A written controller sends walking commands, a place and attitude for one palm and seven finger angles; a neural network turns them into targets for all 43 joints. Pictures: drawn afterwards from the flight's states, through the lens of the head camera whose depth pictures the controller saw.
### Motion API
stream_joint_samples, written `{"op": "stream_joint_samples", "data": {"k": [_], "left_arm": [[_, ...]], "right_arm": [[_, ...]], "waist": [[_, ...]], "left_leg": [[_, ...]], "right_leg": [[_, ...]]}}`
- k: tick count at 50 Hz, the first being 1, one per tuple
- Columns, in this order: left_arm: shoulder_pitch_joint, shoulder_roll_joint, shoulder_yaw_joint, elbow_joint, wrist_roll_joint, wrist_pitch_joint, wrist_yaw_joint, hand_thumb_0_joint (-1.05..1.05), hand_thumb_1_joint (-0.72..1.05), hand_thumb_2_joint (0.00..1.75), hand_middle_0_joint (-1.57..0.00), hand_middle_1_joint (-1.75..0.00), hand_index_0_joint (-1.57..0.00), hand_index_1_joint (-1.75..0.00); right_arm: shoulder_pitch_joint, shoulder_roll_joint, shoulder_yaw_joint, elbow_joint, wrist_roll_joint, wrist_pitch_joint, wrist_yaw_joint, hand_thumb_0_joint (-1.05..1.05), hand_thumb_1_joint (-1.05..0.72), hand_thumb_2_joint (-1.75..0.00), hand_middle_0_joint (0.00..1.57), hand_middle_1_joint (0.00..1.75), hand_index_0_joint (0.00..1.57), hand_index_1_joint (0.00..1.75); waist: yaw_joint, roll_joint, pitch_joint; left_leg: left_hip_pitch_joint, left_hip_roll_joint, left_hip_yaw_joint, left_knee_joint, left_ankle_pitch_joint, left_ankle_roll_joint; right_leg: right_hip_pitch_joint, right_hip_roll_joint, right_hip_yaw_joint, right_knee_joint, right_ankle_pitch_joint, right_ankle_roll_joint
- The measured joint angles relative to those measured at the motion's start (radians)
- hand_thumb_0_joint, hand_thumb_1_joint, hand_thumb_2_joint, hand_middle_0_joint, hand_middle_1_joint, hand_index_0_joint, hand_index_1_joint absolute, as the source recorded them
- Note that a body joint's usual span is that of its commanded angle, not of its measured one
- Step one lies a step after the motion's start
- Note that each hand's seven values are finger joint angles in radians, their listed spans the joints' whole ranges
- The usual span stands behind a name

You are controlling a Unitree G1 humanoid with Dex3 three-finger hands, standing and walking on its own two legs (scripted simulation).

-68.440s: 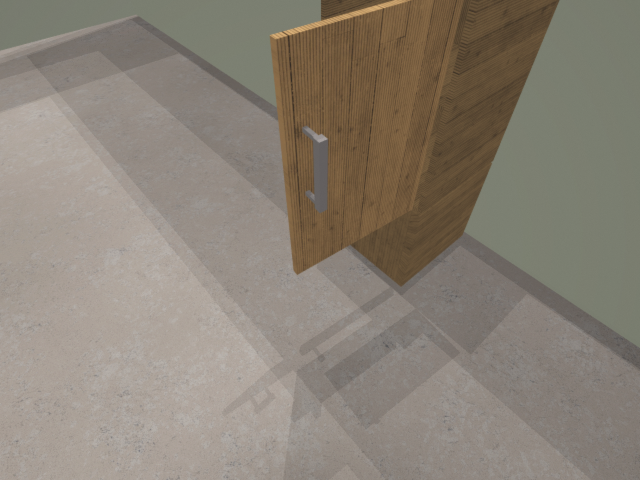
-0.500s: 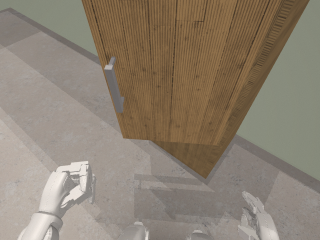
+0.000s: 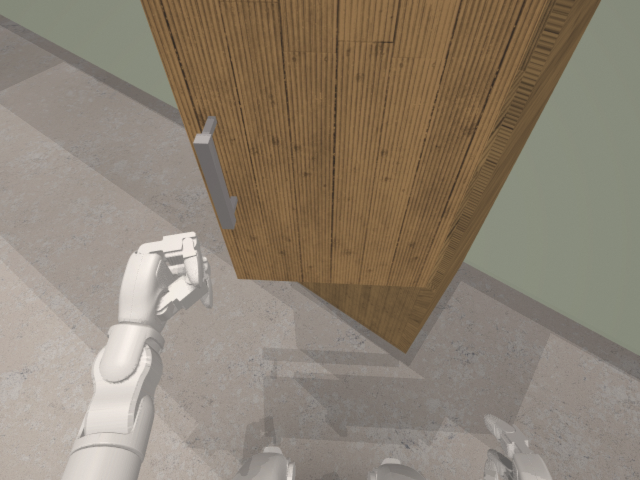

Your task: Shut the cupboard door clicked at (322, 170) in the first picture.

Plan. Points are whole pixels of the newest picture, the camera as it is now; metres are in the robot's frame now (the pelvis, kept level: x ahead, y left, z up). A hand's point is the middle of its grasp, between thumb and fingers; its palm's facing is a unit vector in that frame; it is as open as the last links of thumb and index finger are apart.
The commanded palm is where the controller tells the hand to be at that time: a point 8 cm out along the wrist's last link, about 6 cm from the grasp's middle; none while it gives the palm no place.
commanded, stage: bring the fist close to the handle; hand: left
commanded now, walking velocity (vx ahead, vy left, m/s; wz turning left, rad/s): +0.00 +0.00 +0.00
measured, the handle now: (220, 177) +0.51 +0.18 +0.07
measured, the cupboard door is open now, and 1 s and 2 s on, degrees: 34 34 20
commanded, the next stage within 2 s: push the door shut along its arc in 0.82 s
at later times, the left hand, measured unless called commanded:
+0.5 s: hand (237, 233) +0.41 +0.13 +0.06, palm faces -0.01 -1.00 +0.01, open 3.1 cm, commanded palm +0.38 +0.19 +0.06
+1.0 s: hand (238, 225) +0.42 +0.13 +0.06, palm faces -0.03 -1.00 -0.03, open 3.1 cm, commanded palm +0.41 +0.19 +0.06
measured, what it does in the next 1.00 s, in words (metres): stands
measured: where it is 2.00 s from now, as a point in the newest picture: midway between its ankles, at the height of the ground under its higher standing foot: outside the picture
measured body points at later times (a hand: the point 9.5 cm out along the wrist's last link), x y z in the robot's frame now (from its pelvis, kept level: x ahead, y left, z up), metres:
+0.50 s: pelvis -0.01 +0.00 +0.00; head +0.07 -0.01 +0.44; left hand +0.40 +0.19 +0.06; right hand +0.09 -0.26 -0.11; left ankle +0.03 +0.11 -0.67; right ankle +0.01 -0.10 -0.67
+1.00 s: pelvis -0.01 +0.00 +0.00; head +0.07 +0.00 +0.44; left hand +0.42 +0.19 +0.07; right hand +0.07 -0.26 -0.12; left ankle +0.03 +0.11 -0.67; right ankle +0.01 -0.10 -0.67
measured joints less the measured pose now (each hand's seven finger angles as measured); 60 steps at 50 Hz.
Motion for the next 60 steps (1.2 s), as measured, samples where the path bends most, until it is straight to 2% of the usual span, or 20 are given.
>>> {"op": "stream_joint_samples", "data": {"k": [5,7,10,14,17,21,24,30,34,38,42,45,50,53,60], "left_arm": [[-0.066,-0.003,-0.024,0.112,0.004,0.049,-0.023,0.01,0.90,0.90,-1.30,-1.50,-1.30,-1.50],[-0.099,-0.011,-0.013,0.142,0.001,0.040,-0.008,0.02,0.90,0.90,-1.30,-1.50,-1.30,-1.50],[-0.162,-0.013,0.015,0.176,0.007,-0.008,0.024,0.02,0.90,0.90,-1.30,-1.50,-1.30,-1.50],[-0.268,0.012,0.035,0.262,0.031,-0.055,0.040,0.02,0.90,0.90,-1.30,-1.50,-1.30,-1.50],[-0.330,0.026,0.030,0.344,0.036,-0.033,0.020,0.02,0.90,0.90,-1.30,-1.50,-1.30,-1.50],[-0.380,0.016,0.035,0.443,0.023,0.006,0.002,0.01,0.90,0.90,-1.30,-1.50,-1.30,-1.50],[-0.422,0.008,0.066,0.501,0.029,-0.014,0.018,0.02,0.90,0.90,-1.30,-1.50,-1.30,-1.50],[-0.448,0.031,0.109,0.513,0.058,-0.113,0.037,0.02,0.90,0.90,-1.30,-1.50,-1.29,-1.50],[-0.450,0.050,0.095,0.553,0.054,-0.091,0.011,0.01,0.90,0.90,-1.30,-1.50,-1.29,-1.50],[-0.456,0.041,0.095,0.587,0.033,-0.062,0.000,0.01,0.90,0.90,-1.30,-1.50,-1.30,-1.50],[-0.455,0.019,0.094,0.560,0.035,-0.104,0.021,0.02,0.90,0.90,-1.30,-1.50,-1.30,-1.50],[-0.471,0.014,0.086,0.564,0.055,-0.140,0.033,0.02,0.90,0.90,-1.30,-1.50,-1.30,-1.50],[-0.518,0.039,0.096,0.640,0.077,-0.111,0.022,0.01,0.90,0.90,-1.30,-1.50,-1.30,-1.50],[-0.548,0.061,0.103,0.683,0.074,-0.089,0.008,0.01,0.90,0.90,-1.30,-1.50,-1.30,-1.50],[-0.629,0.098,0.111,0.746,0.061,-0.121,-0.044,0.02,0.90,0.90,-1.31,-1.50,-1.30,-1.50]], "right_arm": [[-0.009,-0.007,-0.003,0.004,0.007,0.022,-0.007,0.01,-0.90,-0.90,0.20,0.30,0.20,0.30],[-0.015,-0.004,-0.005,0.010,0.005,0.023,-0.013,0.01,-0.90,-0.90,0.20,0.30,0.20,0.30],[-0.020,0.002,-0.007,0.027,0.000,0.021,-0.015,0.01,-0.90,-0.90,0.20,0.30,0.20,0.30],[-0.021,0.005,-0.010,0.048,-0.003,0.027,-0.004,0.01,-0.90,-0.90,0.20,0.30,0.20,0.30],[-0.013,0.002,-0.013,0.051,0.001,0.043,0.004,0.01,-0.90,-0.90,0.20,0.30,0.20,0.30],[0.005,-0.002,-0.011,0.048,0.005,0.060,0.004,0.01,-0.90,-0.90,0.20,0.30,0.20,0.30],[0.013,0.000,-0.009,0.054,0.001,0.064,0.001,0.01,-0.90,-0.90,0.20,0.30,0.20,0.30],[0.038,0.003,-0.022,0.069,-0.011,0.074,0.015,0.01,-0.90,-0.90,0.20,0.30,0.20,0.30],[0.055,-0.004,-0.026,0.070,-0.004,0.094,0.020,0.01,-0.90,-0.90,0.20,0.30,0.20,0.30],[0.060,-0.006,-0.023,0.068,0.002,0.100,0.014,0.01,-0.90,-0.90,0.20,0.30,0.20,0.30],[0.056,-0.004,-0.026,0.070,-0.003,0.086,0.012,0.01,-0.90,-0.90,0.20,0.30,0.20,0.30],[0.044,-0.003,-0.027,0.078,-0.009,0.082,0.016,0.01,-0.90,-0.90,0.20,0.30,0.20,0.30],[0.021,-0.001,-0.017,0.065,-0.006,0.098,0.018,0.00,-0.90,-0.90,0.20,0.30,0.20,0.30],[0.016,-0.001,-0.013,0.054,-0.003,0.098,0.013,0.00,-0.90,-0.90,0.20,0.30,0.20,0.30],[0.024,-0.006,-0.014,0.078,-0.006,0.084,0.009,0.00,-0.90,-0.90,0.20,0.30,0.20,0.30]], "waist": [[-0.009,0.003,0.017],[-0.013,-0.003,0.023],[-0.017,-0.014,0.021],[-0.022,-0.014,0.007],[-0.026,-0.005,0.002],[-0.034,0.001,0.003],[-0.045,-0.006,0.009],[-0.056,-0.016,0.000],[-0.053,-0.003,-0.001],[-0.052,-0.002,0.011],[-0.051,-0.007,0.012],[-0.052,-0.010,0.003],[-0.064,-0.012,0.004],[-0.071,-0.010,0.011],[-0.076,-0.010,0.009]], "left_leg": [[0.003,0.000,0.002,-0.014,0.010,0.000],[0.001,0.001,0.005,-0.017,0.013,0.000],[-0.009,0.003,0.006,-0.014,0.014,-0.003],[-0.029,0.005,0.001,-0.001,0.011,-0.006],[-0.034,0.006,0.001,-0.004,0.014,-0.006],[-0.031,0.005,0.006,-0.023,0.025,-0.004],[-0.041,0.007,0.009,-0.022,0.029,-0.004],[-0.068,0.014,0.018,-0.003,0.021,-0.005],[-0.060,0.014,0.018,-0.010,0.023,-0.003],[-0.051,0.011,0.017,-0.026,0.033,-0.001],[-0.060,0.010,0.015,-0.022,0.035,-0.001],[-0.069,0.010,0.014,-0.010,0.029,0.000],[-0.075,0.010,0.015,-0.004,0.027,0.002],[-0.081,0.010,0.013,-0.004,0.029,0.003],[-0.127,0.009,0.004,0.026,0.020,0.003]], "right_leg": [[0.001,0.000,0.002,-0.012,0.009,0.001],[-0.004,0.001,0.005,-0.012,0.012,0.000],[-0.016,0.003,0.006,-0.006,0.013,-0.003],[-0.034,0.005,0.002,0.004,0.010,-0.006],[-0.038,0.006,0.001,0.000,0.014,-0.006],[-0.038,0.005,0.007,-0.016,0.025,-0.004],[-0.051,0.007,0.009,-0.013,0.029,-0.004],[-0.083,0.014,0.018,0.008,0.025,-0.007],[-0.075,0.014,0.019,-0.001,0.028,-0.005],[-0.064,0.012,0.018,-0.018,0.038,-0.002],[-0.070,0.011,0.016,-0.016,0.039,-0.002],[-0.079,0.010,0.015,-0.005,0.034,-0.001],[-0.085,0.010,0.016,0.001,0.032,0.000],[-0.090,0.010,0.015,-0.001,0.035,0.000],[-0.129,0.009,0.006,0.021,0.027,0.000]]}}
